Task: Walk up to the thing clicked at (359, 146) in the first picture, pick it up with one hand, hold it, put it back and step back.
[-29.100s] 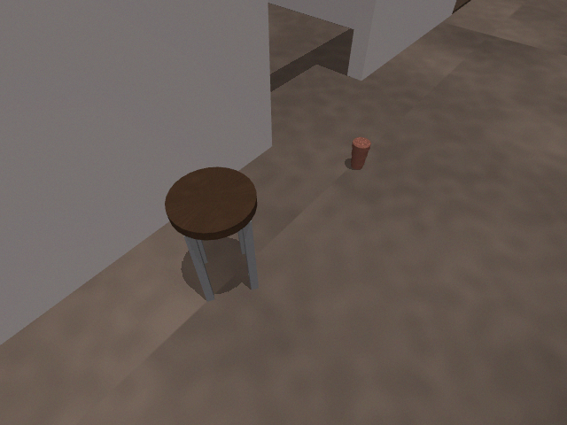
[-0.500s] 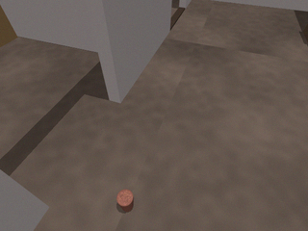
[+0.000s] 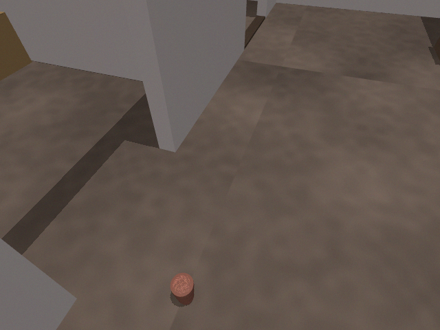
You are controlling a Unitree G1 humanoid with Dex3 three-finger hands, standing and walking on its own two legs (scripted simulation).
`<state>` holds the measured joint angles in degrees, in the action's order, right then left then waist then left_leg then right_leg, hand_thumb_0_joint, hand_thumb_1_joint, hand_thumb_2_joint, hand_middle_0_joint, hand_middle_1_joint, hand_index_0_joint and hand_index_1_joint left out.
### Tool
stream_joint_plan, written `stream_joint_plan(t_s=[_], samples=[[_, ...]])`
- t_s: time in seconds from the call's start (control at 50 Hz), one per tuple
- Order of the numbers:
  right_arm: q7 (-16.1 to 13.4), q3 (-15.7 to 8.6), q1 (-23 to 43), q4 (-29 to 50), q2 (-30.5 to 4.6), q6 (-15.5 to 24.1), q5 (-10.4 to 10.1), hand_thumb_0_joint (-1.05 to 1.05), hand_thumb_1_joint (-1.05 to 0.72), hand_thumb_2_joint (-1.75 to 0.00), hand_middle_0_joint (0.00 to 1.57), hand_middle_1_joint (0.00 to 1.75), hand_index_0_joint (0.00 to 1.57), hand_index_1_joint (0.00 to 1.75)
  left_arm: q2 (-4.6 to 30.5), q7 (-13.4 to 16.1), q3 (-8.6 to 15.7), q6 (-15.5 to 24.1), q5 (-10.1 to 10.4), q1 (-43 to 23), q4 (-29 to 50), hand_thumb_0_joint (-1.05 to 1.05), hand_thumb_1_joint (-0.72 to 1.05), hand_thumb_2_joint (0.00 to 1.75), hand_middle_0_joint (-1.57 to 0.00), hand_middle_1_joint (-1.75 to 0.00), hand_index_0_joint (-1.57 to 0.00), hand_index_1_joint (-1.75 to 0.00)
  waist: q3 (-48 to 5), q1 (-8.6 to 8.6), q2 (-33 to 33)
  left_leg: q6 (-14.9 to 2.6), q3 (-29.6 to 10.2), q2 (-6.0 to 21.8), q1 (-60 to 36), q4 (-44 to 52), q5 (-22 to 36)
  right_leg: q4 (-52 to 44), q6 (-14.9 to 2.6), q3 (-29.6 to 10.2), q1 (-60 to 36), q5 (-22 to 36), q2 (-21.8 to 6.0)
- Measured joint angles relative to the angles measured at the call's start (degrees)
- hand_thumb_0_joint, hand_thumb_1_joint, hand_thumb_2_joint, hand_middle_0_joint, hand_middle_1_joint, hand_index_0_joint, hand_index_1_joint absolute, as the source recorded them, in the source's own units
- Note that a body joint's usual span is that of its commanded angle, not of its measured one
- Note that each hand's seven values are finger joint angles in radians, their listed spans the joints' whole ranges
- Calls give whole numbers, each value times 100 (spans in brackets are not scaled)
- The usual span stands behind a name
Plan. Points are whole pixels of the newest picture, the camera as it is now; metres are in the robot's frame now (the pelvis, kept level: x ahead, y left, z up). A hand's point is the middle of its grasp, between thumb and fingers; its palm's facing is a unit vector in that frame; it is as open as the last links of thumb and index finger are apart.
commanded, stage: stand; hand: left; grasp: from the side
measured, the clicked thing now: (184, 291) +0.43 +0.18 -0.70
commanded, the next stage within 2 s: step back in 1.20 s
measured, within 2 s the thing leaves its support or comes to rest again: neither
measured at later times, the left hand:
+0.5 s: hand out of the picture +0.08 +0.24 -0.16, palm faces -0.03 -0.94 -0.34, open 7.4 cm
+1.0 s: hand out of the picture +0.11 +0.24 -0.15, palm faces -0.03 -0.94 -0.34, open 7.4 cm
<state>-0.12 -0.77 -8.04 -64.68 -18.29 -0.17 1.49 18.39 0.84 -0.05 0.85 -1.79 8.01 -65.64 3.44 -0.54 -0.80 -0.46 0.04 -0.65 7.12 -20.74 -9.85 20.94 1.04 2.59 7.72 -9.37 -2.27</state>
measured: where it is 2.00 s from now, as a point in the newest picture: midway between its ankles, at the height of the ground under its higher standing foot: outside the picture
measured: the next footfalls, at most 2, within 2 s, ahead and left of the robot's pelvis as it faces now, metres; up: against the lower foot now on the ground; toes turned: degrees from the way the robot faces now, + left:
left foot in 1.50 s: +0.00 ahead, +0.12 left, +0.00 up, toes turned -2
right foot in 1.94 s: -0.08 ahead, -0.06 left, +0.00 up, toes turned -1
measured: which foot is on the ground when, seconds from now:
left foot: down 0.00-1.00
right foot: down 0.00-1.00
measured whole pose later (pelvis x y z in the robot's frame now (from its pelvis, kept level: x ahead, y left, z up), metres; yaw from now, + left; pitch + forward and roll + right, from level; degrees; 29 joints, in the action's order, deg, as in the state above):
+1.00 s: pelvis +0.03 -0.01 +0.00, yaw -1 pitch -3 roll +0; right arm -0.2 0.0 -5.8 -65.7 -19.3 0.4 1.0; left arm 18.7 0.4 0.5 0.9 -1.1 5.0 -66.7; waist 3.1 0.0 -0.5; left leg 0.1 0.5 0.2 4.0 -17.2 -10.3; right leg 17.1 0.7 2.2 4.7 -9.4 -1.3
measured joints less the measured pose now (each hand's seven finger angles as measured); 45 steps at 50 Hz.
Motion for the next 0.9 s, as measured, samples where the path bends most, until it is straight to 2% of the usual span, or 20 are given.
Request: stream_joint_plan(t_s=[0.9], samples=[[-16,77,231,-103,-98,55,-46,0,-90,-90,20,30,20,30,17,-39,50,11,61,-319,-119,0,91,90,-21,-30,-20,-30,-31,48,17,53,36,86,-297,344,-53,-383,-33,-32,-291,-13,94]])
